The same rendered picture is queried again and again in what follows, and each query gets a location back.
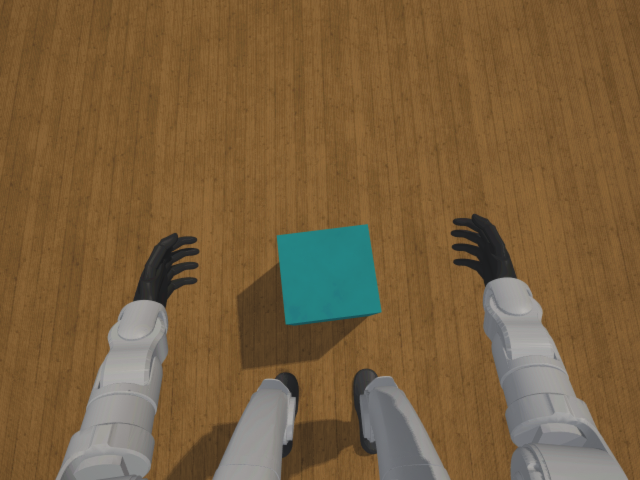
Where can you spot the left robot thigh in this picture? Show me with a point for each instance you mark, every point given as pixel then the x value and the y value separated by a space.
pixel 255 448

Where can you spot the robot left hand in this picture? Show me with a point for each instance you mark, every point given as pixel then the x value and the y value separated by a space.
pixel 155 282

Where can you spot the robot left forearm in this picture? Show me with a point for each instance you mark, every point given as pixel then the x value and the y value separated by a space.
pixel 115 436

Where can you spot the robot right shin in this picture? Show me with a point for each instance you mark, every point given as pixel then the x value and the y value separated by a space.
pixel 381 381

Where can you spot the carton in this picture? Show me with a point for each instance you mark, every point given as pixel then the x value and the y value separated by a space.
pixel 328 275

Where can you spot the robot right upper arm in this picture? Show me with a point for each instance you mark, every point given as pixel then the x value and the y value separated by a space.
pixel 536 461

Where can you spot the robot right hand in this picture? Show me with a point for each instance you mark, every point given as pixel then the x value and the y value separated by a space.
pixel 494 259

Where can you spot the robot right forearm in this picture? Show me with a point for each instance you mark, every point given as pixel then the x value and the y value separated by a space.
pixel 542 405

